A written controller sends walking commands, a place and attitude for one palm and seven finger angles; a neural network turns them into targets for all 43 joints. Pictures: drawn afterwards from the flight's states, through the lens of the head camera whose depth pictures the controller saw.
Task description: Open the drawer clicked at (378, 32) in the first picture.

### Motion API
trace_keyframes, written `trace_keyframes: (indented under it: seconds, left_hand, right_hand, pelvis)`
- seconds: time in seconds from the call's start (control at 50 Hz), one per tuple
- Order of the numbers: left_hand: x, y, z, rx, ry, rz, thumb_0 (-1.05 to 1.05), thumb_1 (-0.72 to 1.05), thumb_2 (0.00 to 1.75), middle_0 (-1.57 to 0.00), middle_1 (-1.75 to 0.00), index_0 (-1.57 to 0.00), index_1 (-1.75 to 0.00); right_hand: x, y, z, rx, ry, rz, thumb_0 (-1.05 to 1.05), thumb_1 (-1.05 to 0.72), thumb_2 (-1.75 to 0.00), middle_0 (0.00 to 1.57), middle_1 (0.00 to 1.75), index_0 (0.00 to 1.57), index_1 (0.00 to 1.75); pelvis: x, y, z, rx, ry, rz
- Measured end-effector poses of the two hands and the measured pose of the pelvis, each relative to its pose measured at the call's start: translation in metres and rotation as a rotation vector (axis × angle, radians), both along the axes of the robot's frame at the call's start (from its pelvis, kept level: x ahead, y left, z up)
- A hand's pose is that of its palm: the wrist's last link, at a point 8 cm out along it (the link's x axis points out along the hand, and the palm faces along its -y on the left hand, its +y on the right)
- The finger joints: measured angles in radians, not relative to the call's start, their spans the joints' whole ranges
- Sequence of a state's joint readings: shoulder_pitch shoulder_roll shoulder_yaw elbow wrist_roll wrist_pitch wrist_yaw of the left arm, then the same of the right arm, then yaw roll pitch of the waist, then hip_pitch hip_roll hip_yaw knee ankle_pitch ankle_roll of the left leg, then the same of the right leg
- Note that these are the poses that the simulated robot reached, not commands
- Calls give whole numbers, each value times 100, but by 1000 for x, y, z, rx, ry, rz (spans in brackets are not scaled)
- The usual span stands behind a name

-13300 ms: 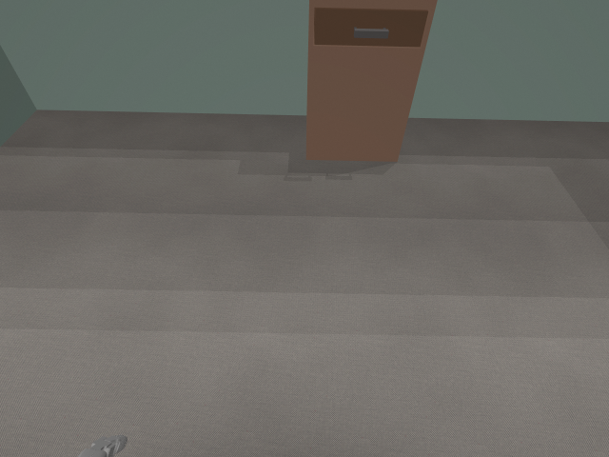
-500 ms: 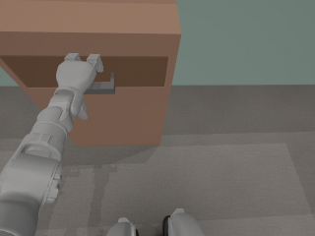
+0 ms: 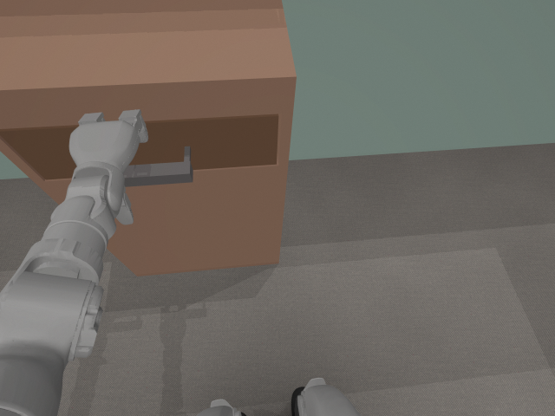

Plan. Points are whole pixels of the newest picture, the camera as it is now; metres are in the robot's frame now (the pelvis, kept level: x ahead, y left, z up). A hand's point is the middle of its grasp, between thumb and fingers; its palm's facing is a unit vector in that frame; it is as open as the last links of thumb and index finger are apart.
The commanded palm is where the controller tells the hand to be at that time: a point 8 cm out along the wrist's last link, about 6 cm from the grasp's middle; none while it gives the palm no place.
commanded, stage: move the hooked fingers above the handle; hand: left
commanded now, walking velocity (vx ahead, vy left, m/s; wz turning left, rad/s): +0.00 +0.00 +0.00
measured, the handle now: (152, 164) +0.55 +0.18 -0.05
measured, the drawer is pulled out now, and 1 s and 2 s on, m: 0.00 0.00 0.00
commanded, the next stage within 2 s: none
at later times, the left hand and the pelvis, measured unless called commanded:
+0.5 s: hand (139, 157) +0.51 +0.17 +0.03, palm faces -0.02 -0.01 -1.00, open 13.5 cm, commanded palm +0.48 +0.20 +0.07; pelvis +0.01 +0.01 +0.00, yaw +0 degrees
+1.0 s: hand (133, 159) +0.51 +0.19 +0.02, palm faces +0.06 -0.01 -1.00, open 13.5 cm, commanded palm +0.49 +0.19 +0.07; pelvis +0.01 +0.00 -0.01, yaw +2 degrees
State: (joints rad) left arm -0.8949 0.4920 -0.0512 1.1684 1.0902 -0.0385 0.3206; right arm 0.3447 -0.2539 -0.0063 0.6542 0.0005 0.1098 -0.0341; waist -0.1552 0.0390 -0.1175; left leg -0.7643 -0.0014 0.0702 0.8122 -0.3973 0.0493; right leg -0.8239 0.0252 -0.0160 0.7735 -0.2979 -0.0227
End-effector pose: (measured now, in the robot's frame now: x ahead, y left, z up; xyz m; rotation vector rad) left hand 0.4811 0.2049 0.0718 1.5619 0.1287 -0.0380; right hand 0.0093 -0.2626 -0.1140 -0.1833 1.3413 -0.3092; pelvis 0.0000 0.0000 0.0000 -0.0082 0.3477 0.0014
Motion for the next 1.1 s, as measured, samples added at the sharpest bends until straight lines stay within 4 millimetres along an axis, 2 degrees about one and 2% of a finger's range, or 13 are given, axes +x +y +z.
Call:
trace_keyframes:
  seconds: [0.08,0.16,0.24,0.34,0.42,0.54,0.7,0.8,0.88,0.98,1.1]
  left_hand:
    - [-10,13,-15,1,14,-31,0,-49,31,-31,-120,-32,-121]
    - [-15,7,-25,-36,-10,-95,0,-49,31,-32,-120,-32,-120]
    - [-5,-11,-14,-66,-117,-152,0,-49,31,-32,-120,-32,-120]
    - [5,-22,-3,-60,-184,-89,0,-49,31,-41,-127,-35,-124]
    - [7,-29,4,-12,-158,-30,0,-49,31,-39,-126,-39,-129]
    - [4,-29,10,-7,-47,22,0,-49,31,-34,-122,-35,-125]
    - [-10,-6,-10,-4,31,-38,0,-49,31,-32,-120,-32,-121]
    - [-15,-7,-17,-31,-44,-114,0,-49,31,-32,-120,-32,-120]
    - [-6,-11,-10,-33,-141,-105,0,-49,31,-32,-120,-32,-120]
    - [4,-18,-1,-10,-172,-30,0,-49,31,-37,-124,-36,-125]
    - [5,-25,10,15,-73,42,0,-49,31,-35,-123,-36,-127]
  right_hand:
    - [-8,-10,1,-33,50,19,0,-90,-89,20,30,21,30]
    - [-10,-16,2,-55,89,38,0,-90,-89,20,30,20,30]
    - [-5,-15,1,-62,92,41,1,-90,-89,20,30,20,30]
    - [5,-4,-7,-12,69,34,0,-91,-89,20,30,20,30]
    - [13,10,-11,44,36,19,0,-91,-89,20,30,20,30]
    - [17,20,-8,77,-17,-8,0,-90,-89,20,30,21,30]
    - [3,2,-1,7,-3,8,0,-90,-89,20,30,21,30]
    - [-6,-15,-2,-37,59,38,0,-90,-89,20,30,21,30]
    - [-6,-22,-4,-49,80,41,1,-90,-89,20,30,20,30]
    - [0,-17,-7,-14,74,31,1,-91,-89,20,30,20,30]
    - [9,-3,-6,38,24,8,0,-91,-89,20,30,20,30]
  pelvis:
    - [1,1,-4,-7,17,16]
    - [4,4,-8,-18,30,37]
    - [8,7,-11,-27,40,49]
    - [11,9,-11,-28,36,42]
    - [10,10,-6,-19,19,22]
    - [6,6,3,-2,-14,-3]
    - [1,0,0,0,-7,5]
    - [2,-1,-7,-9,23,30]
    - [4,-1,-12,-15,40,42]
    - [7,-1,-9,-17,36,41]
    - [8,-2,0,-7,3,23]
